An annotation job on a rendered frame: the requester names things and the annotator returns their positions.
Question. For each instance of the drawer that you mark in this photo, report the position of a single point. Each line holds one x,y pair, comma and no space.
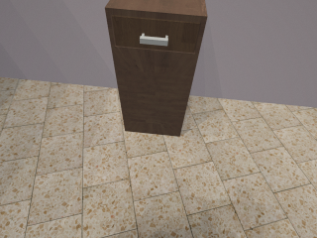
182,35

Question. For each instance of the handle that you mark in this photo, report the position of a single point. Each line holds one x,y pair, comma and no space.
157,41

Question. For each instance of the cabinet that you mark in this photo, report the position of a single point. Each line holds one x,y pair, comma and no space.
154,85

